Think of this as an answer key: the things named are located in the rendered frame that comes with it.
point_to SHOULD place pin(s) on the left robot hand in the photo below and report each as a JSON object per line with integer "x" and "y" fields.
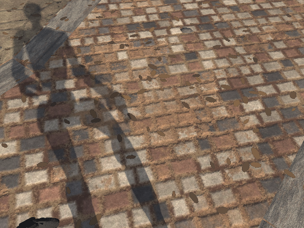
{"x": 39, "y": 223}

